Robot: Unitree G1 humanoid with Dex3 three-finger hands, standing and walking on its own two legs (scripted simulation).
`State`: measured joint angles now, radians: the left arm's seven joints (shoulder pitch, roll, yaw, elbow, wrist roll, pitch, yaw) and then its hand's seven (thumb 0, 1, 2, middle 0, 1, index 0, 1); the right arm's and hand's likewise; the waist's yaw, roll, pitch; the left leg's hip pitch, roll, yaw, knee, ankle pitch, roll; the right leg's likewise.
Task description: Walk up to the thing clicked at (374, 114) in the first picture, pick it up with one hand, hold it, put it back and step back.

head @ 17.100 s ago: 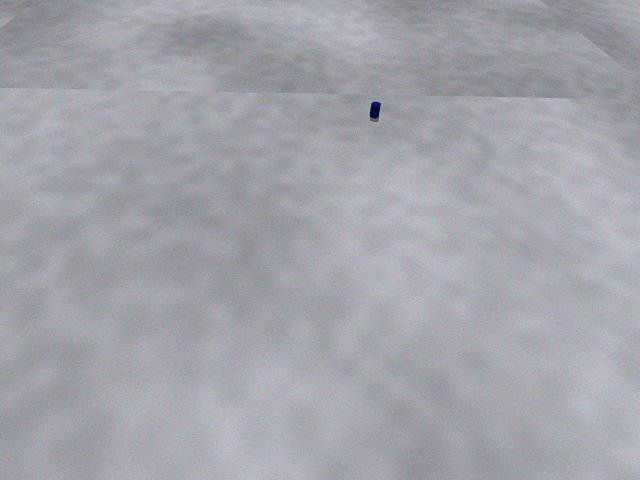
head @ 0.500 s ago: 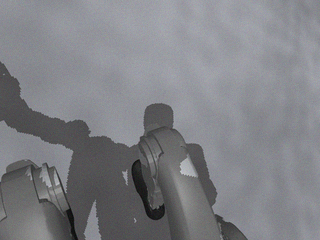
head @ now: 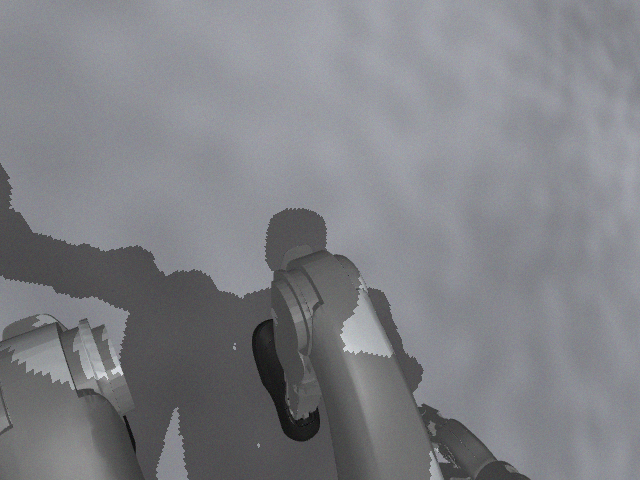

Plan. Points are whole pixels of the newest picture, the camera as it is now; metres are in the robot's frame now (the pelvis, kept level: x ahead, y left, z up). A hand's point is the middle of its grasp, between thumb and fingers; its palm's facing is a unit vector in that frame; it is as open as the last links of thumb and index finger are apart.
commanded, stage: rest palm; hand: left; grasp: from above
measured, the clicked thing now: out of the picture +0.46 +0.33 -0.26
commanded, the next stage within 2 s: close in 0.38 s
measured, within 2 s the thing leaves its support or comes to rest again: neither
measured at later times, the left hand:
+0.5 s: hand out of the picture +0.46 +0.33 -0.24, palm faces -0.41 -0.17 -0.89, open 13.6 cm
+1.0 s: hand out of the picture +0.45 +0.33 -0.24, palm faces -0.42 -0.17 -0.89, open 11.8 cm
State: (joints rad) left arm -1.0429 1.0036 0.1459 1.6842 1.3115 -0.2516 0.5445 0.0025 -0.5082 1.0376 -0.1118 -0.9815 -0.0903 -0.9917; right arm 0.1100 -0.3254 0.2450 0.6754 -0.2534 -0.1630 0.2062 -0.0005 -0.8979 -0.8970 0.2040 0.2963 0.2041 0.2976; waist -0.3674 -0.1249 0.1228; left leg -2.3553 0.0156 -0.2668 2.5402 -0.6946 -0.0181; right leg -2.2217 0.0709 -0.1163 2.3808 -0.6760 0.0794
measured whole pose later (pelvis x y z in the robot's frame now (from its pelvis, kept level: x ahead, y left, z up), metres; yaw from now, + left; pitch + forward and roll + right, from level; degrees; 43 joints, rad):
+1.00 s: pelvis +0.00 +0.00 +0.00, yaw -2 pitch +26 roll -15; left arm -1.05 1.04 0.11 1.73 1.29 -0.25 0.59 0.00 -0.16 0.77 -0.31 -0.91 -0.33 -0.87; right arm 0.10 -0.33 0.31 0.66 -0.27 -0.21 0.23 0.00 -0.90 -0.90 0.20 0.30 0.20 0.30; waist -0.38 -0.15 0.16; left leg -2.35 0.02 -0.29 2.55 -0.70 -0.01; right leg -2.20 0.08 -0.14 2.37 -0.66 0.08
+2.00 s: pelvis +0.00 +0.00 +0.00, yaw -2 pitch +27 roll -15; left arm -1.08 1.05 0.10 1.75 1.29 -0.24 0.61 0.01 0.27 0.42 -0.80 -0.59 -0.76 -0.57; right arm 0.09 -0.35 0.31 0.65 -0.26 -0.23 0.23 0.00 -0.90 -0.90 0.20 0.30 0.20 0.30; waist -0.39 -0.15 0.18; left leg -2.34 0.03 -0.29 2.54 -0.70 -0.01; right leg -2.20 0.08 -0.14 2.36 -0.66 0.09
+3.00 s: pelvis -0.01 -0.01 +0.03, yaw +4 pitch +32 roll -10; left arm -0.99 0.82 0.06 1.33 1.20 -0.17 0.25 -0.01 0.24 0.44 -0.86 -0.52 -0.81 -0.59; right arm 0.16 -0.31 0.13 0.66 -0.13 -0.04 0.17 0.00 -0.92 -0.90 0.20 0.30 0.20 0.30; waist -0.26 -0.01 -0.02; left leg -2.33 0.01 -0.19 2.41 -0.65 -0.02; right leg -2.21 0.02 -0.07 2.30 -0.66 0.06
